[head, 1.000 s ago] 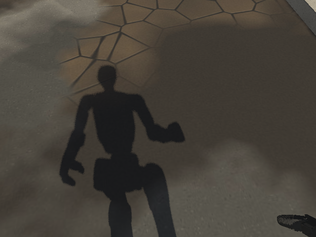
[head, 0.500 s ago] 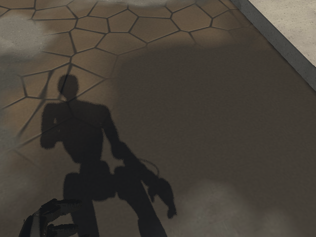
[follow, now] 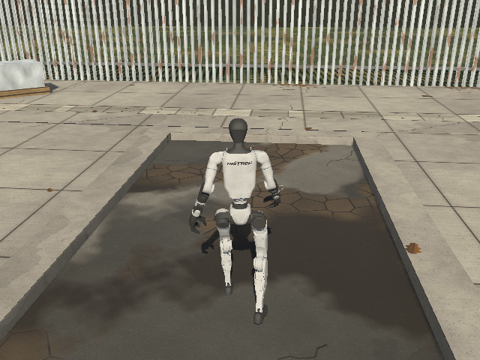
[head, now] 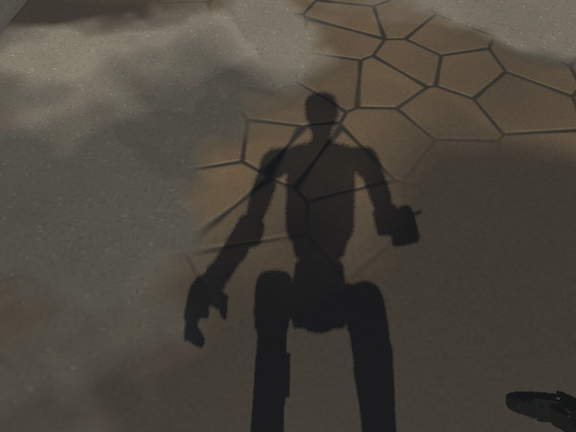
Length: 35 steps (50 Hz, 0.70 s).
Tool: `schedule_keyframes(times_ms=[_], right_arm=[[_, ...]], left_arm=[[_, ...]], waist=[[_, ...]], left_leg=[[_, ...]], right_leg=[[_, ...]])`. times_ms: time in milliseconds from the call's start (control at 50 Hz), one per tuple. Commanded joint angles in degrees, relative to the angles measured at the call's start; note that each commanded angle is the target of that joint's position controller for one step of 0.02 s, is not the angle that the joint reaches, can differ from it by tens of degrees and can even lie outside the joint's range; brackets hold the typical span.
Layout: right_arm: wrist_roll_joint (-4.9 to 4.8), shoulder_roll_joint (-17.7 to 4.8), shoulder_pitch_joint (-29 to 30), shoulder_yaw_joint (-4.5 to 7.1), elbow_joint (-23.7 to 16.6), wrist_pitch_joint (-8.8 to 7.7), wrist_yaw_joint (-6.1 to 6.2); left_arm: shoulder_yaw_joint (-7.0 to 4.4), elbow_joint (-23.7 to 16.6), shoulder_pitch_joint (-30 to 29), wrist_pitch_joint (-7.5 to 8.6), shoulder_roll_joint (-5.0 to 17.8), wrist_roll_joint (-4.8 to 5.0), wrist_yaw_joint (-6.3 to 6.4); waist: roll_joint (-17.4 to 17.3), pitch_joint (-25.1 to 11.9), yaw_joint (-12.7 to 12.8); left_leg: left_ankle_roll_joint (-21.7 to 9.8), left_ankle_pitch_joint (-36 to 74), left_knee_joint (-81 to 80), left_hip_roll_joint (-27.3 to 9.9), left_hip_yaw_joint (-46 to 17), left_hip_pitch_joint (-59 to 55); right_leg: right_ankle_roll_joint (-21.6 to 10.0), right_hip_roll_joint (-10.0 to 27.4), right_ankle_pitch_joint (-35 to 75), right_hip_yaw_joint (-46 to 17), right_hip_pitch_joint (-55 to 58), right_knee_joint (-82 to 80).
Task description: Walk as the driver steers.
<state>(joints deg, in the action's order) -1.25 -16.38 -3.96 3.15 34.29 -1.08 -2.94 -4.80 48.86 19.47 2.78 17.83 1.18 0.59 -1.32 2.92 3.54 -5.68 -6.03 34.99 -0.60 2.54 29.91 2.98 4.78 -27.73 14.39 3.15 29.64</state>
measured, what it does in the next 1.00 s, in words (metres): walks ahead: right foot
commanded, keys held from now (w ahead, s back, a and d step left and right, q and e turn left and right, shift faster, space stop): w+q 0.18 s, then w+e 0.36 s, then e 0.46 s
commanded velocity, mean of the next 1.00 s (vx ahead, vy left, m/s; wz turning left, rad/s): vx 0.37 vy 0.00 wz -0.11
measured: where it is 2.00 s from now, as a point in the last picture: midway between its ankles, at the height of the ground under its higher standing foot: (322, 389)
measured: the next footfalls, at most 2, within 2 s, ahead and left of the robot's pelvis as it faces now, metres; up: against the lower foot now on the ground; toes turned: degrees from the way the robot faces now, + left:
right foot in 0.54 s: +0.49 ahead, -0.09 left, +0.00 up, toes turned +3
left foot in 1.02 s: +0.66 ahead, +0.08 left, +0.00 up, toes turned -20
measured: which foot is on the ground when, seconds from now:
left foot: down 0.00-0.56, up 0.58-1.00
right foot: up 0.00-0.52, down 0.54-1.00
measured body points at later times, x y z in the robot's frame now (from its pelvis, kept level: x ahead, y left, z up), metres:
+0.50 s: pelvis +0.29 +0.00 +0.01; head +0.31 +0.01 +0.46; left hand +0.47 +0.25 -0.07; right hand +0.35 -0.29 -0.10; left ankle +0.12 +0.08 -0.71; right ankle +0.45 -0.10 -0.70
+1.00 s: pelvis +0.51 +0.00 +0.02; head +0.54 -0.01 +0.47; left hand +0.67 +0.27 -0.08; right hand +0.65 -0.29 -0.07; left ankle +0.63 +0.10 -0.71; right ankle +0.45 -0.09 -0.71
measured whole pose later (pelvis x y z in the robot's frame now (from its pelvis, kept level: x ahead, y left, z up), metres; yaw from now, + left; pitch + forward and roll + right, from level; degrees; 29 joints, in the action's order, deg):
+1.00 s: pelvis +0.51 +0.00 +0.02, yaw -13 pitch +2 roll +0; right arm 0.5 -16.6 -5.8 2.0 38.3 -3.0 0.5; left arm -4.0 40.7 14.4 -2.1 18.3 1.2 2.1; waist -1.1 0.9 2.6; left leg 3.5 -5.6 28.9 2.3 -7.1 25.2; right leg -3.5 -9.1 -18.2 -13.0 -13.6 30.8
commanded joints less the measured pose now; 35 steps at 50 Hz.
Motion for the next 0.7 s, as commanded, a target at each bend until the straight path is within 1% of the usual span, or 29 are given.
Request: schedule_keyframes(times_ms=[20,40,60,80,100,120,140,160,180,200,240,280,300,340,380,420,460,480,500,520,540,560,580,600,620,640,660,680,700], right_arm=[[-0.36,-19.65,-18.82,6.05,0.05,-0.14,1.47],[-0.14,-14.11,-19.92,4.67,-0.85,-1.08,0.97],[0.3,-11.77,-17.95,3.87,-0.18,-1.87,0.86],[0.23,-10.56,-14.63,3.44,-0.37,-2.22,0.93],[0.61,-9.16,-11.2,3.01,-0.96,-2.26,1.11],[1.29,-7.98,-9.32,2.54,-1.85,-2.32,1.36],[1.42,-7.92,-8.62,2.52,-1.97,-2.45,1.56],[1.22,-8.08,-8.82,2.56,-1.63,-2.66,1.82],[1.01,-8.39,-9.51,2.63,-1.12,-2.78,2.15],[1.06,-8.47,-10.04,2.54,-0.44,-2.87,2.54],[1.07,-7.91,-11.6,2.19,1.12,-3.0,3.07],[1.03,-8.0,-13.06,1.99,2.47,-3.11,3.18],[1.01,-8.39,-13.94,1.98,3.18,-3.24,3.16],[1.01,-9.11,-15.68,2.03,4.74,-3.49,3.03],[1.1,-9.32,-17.14,2.1,6.32,-3.38,2.93],[1.13,-9.54,-18.18,2.28,7.7,-2.92,3.04],[1.0,-9.98,-18.09,2.53,8.47,-2.33,3.39],[1.06,-10.4,-17.12,2.63,8.36,-2.09,3.6],[1.21,-11.02,-16.3,2.76,8.11,-1.83,3.82],[1.28,-11.1,-15.09,2.65,7.73,-1.36,4.09],[1.57,-10.37,-14.55,2.15,6.87,-1.28,4.56],[2.33,-6.26,-19.25,0.7,4.32,-2.37,4.34],[2.85,-5.02,-19.56,-0.12,4.87,-3.69,3.79],[1.09,-8.84,-15.75,0.64,3.82,-4.81,2.85],[0.42,-8.96,-11.69,0.52,2.61,-5.33,2.65],[1.31,-9.03,-9.08,0.73,1.98,-5.29,2.95],[2.18,-9.38,-8.9,1.18,1.65,-4.73,3.36],[2.33,-8.55,-9.81,1.08,1.51,-3.98,3.59],[2.36,-7.38,-11.51,0.81,1.93,-3.26,3.87]], left_arm=[[1.34,-8.58,2.93,2.29,0.85,-2.52,-0.34],[0.23,-8.96,-4.42,3.93,6.92,-0.25,-1.01],[-0.09,-10.54,-8.3,4.76,8.22,1.26,-1.27],[0.2,-10.08,-8.58,5.16,7.28,0.34,-0.8],[-0.08,-9.53,-8.14,5.08,7.36,-1.08,-0.39],[-0.31,-9.19,-6.95,4.46,7.52,-1.46,-0.44],[-0.33,-9.09,-6.39,3.83,7.12,-1.7,-0.45],[-0.18,-8.94,-6.2,3.27,6.3,-2.0,-0.41],[-0.02,-9.1,-6.89,2.81,5.65,-2.22,-0.32],[0.26,-9.12,-7.75,2.51,4.86,-2.18,-0.34],[1.0,-9.35,-10.89,2.47,3.37,-1.98,-0.66],[1.53,-9.79,-14.46,2.73,2.43,-1.43,-1.18],[1.78,-10.13,-16.29,2.87,2.14,-1.11,-1.47],[1.89,-10.92,-19.21,3.07,2.52,-0.45,-2.01],[1.88,-11.93,-21.36,3.22,3.1,-0.11,-2.65],[1.97,-12.95,-22.7,3.38,3.15,-0.04,-3.51],[2.02,-13.49,-22.22,3.45,3.13,-0.01,-4.31],[1.78,-13.27,-20.36,3.39,3.64,-0.06,-4.49],[1.18,-12.62,-17.12,3.22,4.78,-0.25,-4.39],[0.04,-10.94,-10.49,3.06,6.57,-0.5,-4.09],[-1.19,-9.35,-2.28,2.83,9.28,-0.57,-3.58],[-2.73,-9.72,3.32,2.66,15.69,-1.5,-3.11],[-1.82,-9.3,3.73,2.4,12.14,-0.55,-3.05],[-0.82,-10.06,1.23,1.97,9.1,-0.37,-2.67],[-0.63,-11.22,-2.22,1.6,8.22,-0.62,-2.36],[-0.44,-11.83,-4.92,1.2,7.54,-0.5,-2.22],[-0.13,-12.35,-6.26,1.03,6.82,-0.68,-1.94],[-0.12,-12.69,-7.23,0.76,6.91,-1.04,-1.74],[-0.29,-12.69,-7.96,0.57,7.29,-1.19,-1.55]], waist=[[-15.33,-20.88,-5.39],[-6.7,-22.17,-10.47],[-4.93,-13.77,-9.88],[-0.09,-9.46,-7.3],[0.41,-7.03,-5.01],[-0.85,-6.53,-3.21],[-1.54,-6.36,-2.51],[-1.37,-6.1,-2.24],[-1.09,-5.46,-2.28],[-1.04,-4.89,-2.43],[-1.99,-3.88,-4.12],[-2.77,-2.94,-6.06],[-2.97,-2.25,-7.04],[-2.74,-0.51,-8.5],[-2.1,1.09,-9.31],[-1.69,1.8,-9.53],[-1.96,1.3,-8.75],[-2.52,-0.11,-7.48],[-3.48,-3.02,-5.68],[-3.05,-7.48,-1.87],[-1.46,-12.74,2.14],[10.28,-20.67,0.94],[14.97,-24.9,0.8],[9.94,-19.51,1.66],[5.18,-13.89,0.94],[0.57,-8.69,-0.52],[0.02,-7.1,-2.26],[1.65,-6.43,-3.76],[3.11,-6.68,-4.79]], left_leg=[[-17.83,-14.77,-12.4,-17.19,-45.61,-51.37],[-16.32,-19.59,-18.31,-18.06,-48.64,-51.0],[-13.83,-15.75,-18.99,-16.47,-40.58,-44.65],[-12.04,-9.41,-18.77,-13.87,-34.01,-36.39],[-10.85,-2.65,-19.12,-11.7,-29.07,-29.44],[-10.51,1.52,-20.35,-10.15,-26.44,-25.16],[-10.91,4.57,-21.38,-9.58,-25.37,-22.65],[-11.33,7.76,-21.86,-9.1,-23.66,-20.65],[-11.4,9.5,-22.27,-8.39,-21.85,-18.92],[-11.03,10.94,-22.81,-8.01,-19.49,-18.55],[-9.13,12.34,-23.3,-6.59,-15.32,-18.81],[-7.07,9.44,-23.64,-5.47,-12.3,-18.55],[-6.61,7.0,-24.2,-5.87,-11.88,-18.71],[-6.55,4.07,-25.09,-7.83,-12.24,-21.13],[-6.52,5.34,-24.39,-10.09,-12.21,-26.73],[-6.17,9.45,-22.6,-12.2,-11.75,-32.64],[-5.2,17.08,-19.92,-13.34,-10.33,-36.36],[-4.35,25.47,-17.46,-13.0,-8.9,-36.8],[-3.49,36.76,-13.37,-12.27,-7.55,-36.91],[-2.17,46.15,-4.73,-10.32,-5.08,-35.58],[0.01,42.61,7.43,-8.29,-3.03,-27.63],[5.3,17.47,31.09,0.28,-0.5,-5.38],[7.23,-25.93,42.06,7.08,-6.68,6.17],[6.77,-24.83,45.1,3.11,-11.02,10.64],[6.68,-21.78,42.81,0.66,-9.89,10.81],[7.1,-19.98,38.67,-0.92,-8.34,10.4],[7.5,-18.32,35.02,-2.32,-8.05,7.45],[8.25,-17.49,32.69,-2.34,-7.77,4.82],[9.18,-16.86,30.07,-2.18,-7.31,3.32]], right_leg=[[-1.13,-6.75,-7.54,-11.02,-42.33,46.44],[-2.17,-4.71,-5.45,-20.24,-47.77,50.1],[-3.36,-2.58,0.47,-19.39,-50.99,47.78],[-3.66,-0.1,5.29,-19.29,-48.34,43.11],[-3.22,1.42,8.28,-19.38,-44.42,38.37],[-2.89,2.37,10.37,-19.86,-40.76,36.52],[-2.11,2.27,11.46,-19.5,-39.1,34.83],[-1.18,2.04,12.26,-18.87,-38.38,33.09],[-0.3,1.64,14.03,-18.41,-38.28,30.69],[0.42,1.54,17.14,-17.84,-39.12,27.57],[1.0,1.61,25.74,-17.18,-39.27,19.16],[0.52,0.82,33.89,-16.34,-37.06,11.46],[0.05,0.43,36.91,-15.87,-36.23,8.69],[-1.1,0.09,38.98,-15.8,-36.86,5.5],[-2.62,-0.1,36.63,-16.11,-40.54,3.23],[-4.31,-0.65,31.88,-16.09,-43.99,1.76],[-6.04,-1.86,26.45,-15.56,-43.79,0.92],[-7.02,-3.29,23.93,-14.45,-40.39,0.59],[-8.08,-5.42,21.93,-12.54,-34.67,1.02],[-9.58,-7.92,22.97,-10.51,-25.11,-0.14],[-12.08,-5.56,26.52,-15.02,-10.76,0.04],[-21.96,9.17,28.99,-40.57,11.32,-0.3],[-26.57,15.19,33.43,-58.43,18.88,-8.1],[-23.71,13.58,34.52,-51.44,15.17,-8.18],[-21.84,11.54,41.32,-43.58,7.54,-7.83],[-20.53,9.21,48.83,-38.02,-0.62,-8.45],[-19.66,7.65,52.6,-34.95,-6.37,-9.53],[-19.58,6.14,54.73,-33.82,-10.51,-10.62],[-19.75,5.24,57.07,-32.41,-12.97,-11.1]])
Over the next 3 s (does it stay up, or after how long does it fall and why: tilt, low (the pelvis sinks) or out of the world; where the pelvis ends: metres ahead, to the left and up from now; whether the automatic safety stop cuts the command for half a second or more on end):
stays up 0.88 0.04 0.02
